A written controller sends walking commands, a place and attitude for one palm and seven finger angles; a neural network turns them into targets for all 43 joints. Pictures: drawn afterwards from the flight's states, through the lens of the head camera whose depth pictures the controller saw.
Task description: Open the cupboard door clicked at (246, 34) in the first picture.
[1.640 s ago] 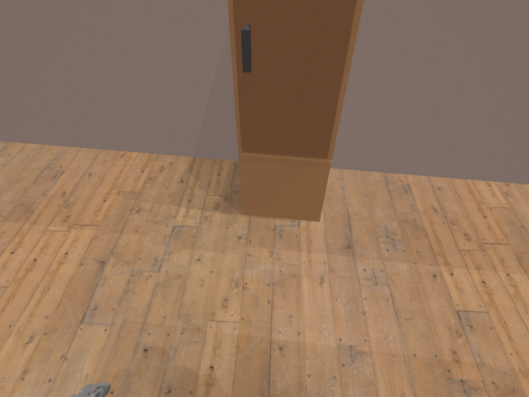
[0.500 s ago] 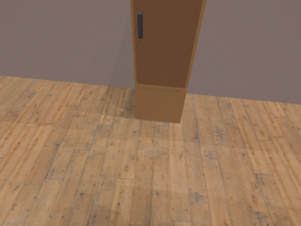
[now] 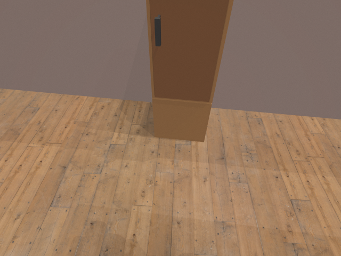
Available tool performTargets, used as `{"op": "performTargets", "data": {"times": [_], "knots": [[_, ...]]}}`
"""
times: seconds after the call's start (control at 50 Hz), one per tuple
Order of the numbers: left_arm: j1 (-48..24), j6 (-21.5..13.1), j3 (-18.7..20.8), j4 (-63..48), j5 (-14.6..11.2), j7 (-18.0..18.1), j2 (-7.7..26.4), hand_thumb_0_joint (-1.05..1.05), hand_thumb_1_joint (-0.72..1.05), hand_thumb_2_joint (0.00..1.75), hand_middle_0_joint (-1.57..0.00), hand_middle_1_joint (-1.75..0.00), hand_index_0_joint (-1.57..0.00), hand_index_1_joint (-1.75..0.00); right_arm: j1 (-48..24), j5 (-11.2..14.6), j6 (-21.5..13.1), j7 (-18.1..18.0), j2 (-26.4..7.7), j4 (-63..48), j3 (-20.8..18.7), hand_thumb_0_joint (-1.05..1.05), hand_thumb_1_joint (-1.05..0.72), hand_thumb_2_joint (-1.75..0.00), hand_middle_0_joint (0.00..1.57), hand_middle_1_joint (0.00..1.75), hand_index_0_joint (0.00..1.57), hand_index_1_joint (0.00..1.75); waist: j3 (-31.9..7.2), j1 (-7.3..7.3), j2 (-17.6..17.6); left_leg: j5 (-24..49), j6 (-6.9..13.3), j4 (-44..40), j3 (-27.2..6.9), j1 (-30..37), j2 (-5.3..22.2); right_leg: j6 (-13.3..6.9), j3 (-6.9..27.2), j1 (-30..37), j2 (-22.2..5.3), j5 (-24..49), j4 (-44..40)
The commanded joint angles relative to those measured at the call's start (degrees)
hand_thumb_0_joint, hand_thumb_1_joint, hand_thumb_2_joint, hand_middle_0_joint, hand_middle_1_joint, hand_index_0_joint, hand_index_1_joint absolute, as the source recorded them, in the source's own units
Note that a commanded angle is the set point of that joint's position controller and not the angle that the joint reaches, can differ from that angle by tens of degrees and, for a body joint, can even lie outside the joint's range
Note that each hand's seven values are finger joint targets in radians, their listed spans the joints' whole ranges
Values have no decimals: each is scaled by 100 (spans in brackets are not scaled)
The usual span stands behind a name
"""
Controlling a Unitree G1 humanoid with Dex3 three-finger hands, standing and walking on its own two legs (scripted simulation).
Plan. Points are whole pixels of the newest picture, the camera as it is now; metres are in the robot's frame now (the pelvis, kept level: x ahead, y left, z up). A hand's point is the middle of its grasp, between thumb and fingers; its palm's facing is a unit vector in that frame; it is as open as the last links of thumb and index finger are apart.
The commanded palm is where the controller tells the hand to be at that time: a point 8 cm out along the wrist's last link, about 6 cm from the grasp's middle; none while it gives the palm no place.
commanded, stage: walk to a spot facing it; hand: left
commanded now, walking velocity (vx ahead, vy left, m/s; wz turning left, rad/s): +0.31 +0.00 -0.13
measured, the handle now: (158, 30) +1.06 +0.13 +0.08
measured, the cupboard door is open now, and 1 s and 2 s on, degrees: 0 0 0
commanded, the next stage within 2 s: take the last steps up to it in 0.28 s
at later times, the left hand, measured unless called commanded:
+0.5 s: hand (113, 247) +0.19 +0.18 -0.19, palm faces -0.11 -0.98 -0.18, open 7.3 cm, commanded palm none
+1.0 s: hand (121, 222) +0.26 +0.17 -0.21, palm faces +0.02 -0.99 -0.10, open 7.3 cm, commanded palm none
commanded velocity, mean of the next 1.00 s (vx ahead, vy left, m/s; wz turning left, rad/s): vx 0.28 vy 0.00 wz -0.05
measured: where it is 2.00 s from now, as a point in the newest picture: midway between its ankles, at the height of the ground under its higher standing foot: (175, 216)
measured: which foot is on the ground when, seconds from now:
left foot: down 0.00-0.56, up 0.58-0.94, down 0.96-1.00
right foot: down 0.00-0.26, up 0.28-0.52, down 0.54-0.96, up 0.98-1.00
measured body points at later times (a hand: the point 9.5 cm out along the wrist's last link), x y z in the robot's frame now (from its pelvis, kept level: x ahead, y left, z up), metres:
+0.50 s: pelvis +0.13 +0.00 -0.02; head +0.16 +0.00 +0.43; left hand +0.19 +0.23 -0.17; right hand -0.03 -0.19 -0.16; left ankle -0.01 +0.13 -0.74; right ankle +0.20 -0.12 -0.72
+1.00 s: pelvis +0.29 +0.01 -0.02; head +0.28 +0.05 +0.43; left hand +0.26 +0.23 -0.20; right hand +0.33 -0.23 -0.15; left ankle +0.34 +0.10 -0.75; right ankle +0.23 -0.11 -0.73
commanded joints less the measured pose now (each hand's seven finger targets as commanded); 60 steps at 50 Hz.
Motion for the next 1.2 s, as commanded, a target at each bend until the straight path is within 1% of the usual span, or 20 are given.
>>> {"op": "performTargets", "data": {"times": [0.0,0.18,0.22,0.26,0.36,0.42,0.48,0.5,0.52,0.54,0.56,0.6,0.68,0.82,0.9,0.92,0.94,0.96,1.06,1.18], "knots": [[403,41,152,-177,21,-21,614,0,90,90,-20,-30,-20,-30,302,-70,-8,0,-438,-170,-106,0,-90,-90,20,30,20,30,414,28,-347,-1443,143,-78,-215,-575,333,-249,959,-515,-626,-1827,-653],[1014,-97,333,-198,-1,-28,360,0,90,90,-20,-30,-20,-30,1100,-15,-242,-54,-36,-184,-179,0,-90,-90,20,30,20,30,635,-131,-212,-690,255,689,152,-563,307,-657,1078,-687,-696,-556,190],[729,-131,261,-343,-7,-42,-135,0,90,90,-20,-30,-20,-30,2153,-61,-334,-130,-404,189,-302,0,-90,-90,20,30,20,30,425,-521,1380,839,835,-224,-1362,1052,1423,-280,-144,-2063,147,-290,2428],[90,-221,255,-611,29,28,-150,0,90,90,-20,-30,-20,-30,2964,-77,-366,-235,-238,452,-263,0,-90,-90,20,30,20,30,814,-692,1177,3699,1394,-288,-1938,1848,2221,-195,-35,-3541,-59,-1970,3876],[28,-122,293,-661,1,-167,-638,0,90,90,-20,-30,-20,-30,2204,-72,-444,-275,70,225,-266,0,-90,-90,20,30,20,30,1115,-251,775,2703,1097,-643,-518,795,1693,-170,-311,-2947,-502,-1022,3183],[189,-117,290,-645,-11,-192,-747,0,90,90,-20,-30,-20,-30,2096,-43,-439,-276,133,274,-260,0,-90,-90,20,30,20,30,880,-90,945,3095,867,-459,114,272,1321,-245,-818,-1643,-211,-331,1949],[1436,-175,403,-251,29,-132,-538,0,90,90,-20,-30,-20,-30,1982,38,-420,-253,32,310,-330,0,-90,-90,20,30,20,30,96,490,581,3629,658,902,469,36,1124,-387,-1017,175,94,573,1159],[2012,-247,476,-84,65,-94,-246,0,90,90,-20,-30,-20,-30,2005,68,-422,-205,141,295,-327,0,-90,-90,20,30,20,30,-251,750,146,2889,486,1873,568,-475,891,-466,-722,1118,-126,758,859],[2528,-339,614,6,100,-9,302,0,90,90,-20,-30,-20,-30,2230,110,-426,-128,509,227,-277,0,-90,-90,20,30,20,30,-799,871,-1068,375,283,3661,783,-1504,332,-978,1173,1974,-1609,520,300],[2539,-335,662,5,-13,32,604,0,90,90,-20,-30,-20,-30,2347,106,-371,-141,624,79,-293,0,-90,-90,20,30,20,30,-1116,629,-1430,-1951,263,5312,426,-2069,7,-1490,2979,1864,-2725,445,-553],[2009,-275,658,-122,-72,64,494,0,90,90,-20,-30,-20,-30,1973,80,-300,-141,591,41,-342,0,-90,-90,20,30,20,30,-468,577,-668,-1848,338,5672,45,-2379,331,-1584,2684,1211,-2634,-648,-864],[1129,-263,506,-354,-21,87,89,0,90,90,-20,-30,-20,-30,1556,-13,-239,-68,752,-45,-334,0,-90,-90,20,30,20,30,533,266,-500,-1113,327,5548,-21,-2492,702,-1198,2049,-517,-2291,-1773,-1187],[744,-323,366,-401,65,110,-310,0,90,90,-20,-30,-20,-30,1999,-89,-25,-13,1038,49,-334,0,-90,-90,20,30,20,30,636,-255,-353,-638,108,4404,247,-1748,774,-845,413,-1656,-1713,-928,-1329],[1030,-328,451,-287,83,50,-82,0,90,90,-20,-30,-20,-30,1168,-53,-115,124,945,-452,-381,0,-90,-90,20,30,20,30,659,-72,-634,-408,16,2261,671,-1402,637,-897,198,-1397,-1612,-1456,-1313],[1038,-241,456,-289,56,8,-220,0,90,90,-20,-30,-20,-30,1721,-55,-252,80,728,-290,-412,0,-90,-90,20,30,20,30,512,-355,57,-412,1,959,943,173,350,-634,-213,-1872,-1146,-1874,-275],[1135,-224,406,-336,33,-26,-463,0,90,90,-20,-30,-20,-30,2116,-89,-289,26,382,-190,-480,0,-90,-90,20,30,20,30,437,-502,1054,-1342,190,187,-58,530,873,-431,-516,-2193,-722,-1653,916],[1117,-218,358,-500,-2,-66,-801,0,90,90,-20,-30,-20,-30,2656,-144,-327,-16,-190,-143,-626,0,-90,-90,20,30,20,30,394,-629,2433,-2301,733,-985,-2051,772,2174,-140,-1119,-2986,-93,-1925,2804],[651,-252,373,-707,64,-55,-646,0,90,90,-20,-30,-20,-30,2723,-139,-298,-71,-225,-136,-592,0,-90,-90,20,30,20,30,588,-663,1709,-2269,1141,-1360,-2666,620,2571,-199,-565,-3382,-199,-1916,3811],[1045,-190,409,-258,112,-150,-775,0,90,90,-20,-30,-20,-30,1607,-39,-489,-166,538,-299,-347,0,-90,-90,20,30,20,30,497,-37,537,82,765,-1230,-507,-87,1645,-36,-204,-2844,-710,-62,4407],[749,-63,415,-349,74,-119,-819,0,90,90,-20,-30,-20,-30,2046,-8,-516,-208,607,11,-337,0,-90,-90,20,30,20,30,447,-49,345,1429,987,-1205,45,467,1593,138,-312,-3091,-754,291,3717]]}}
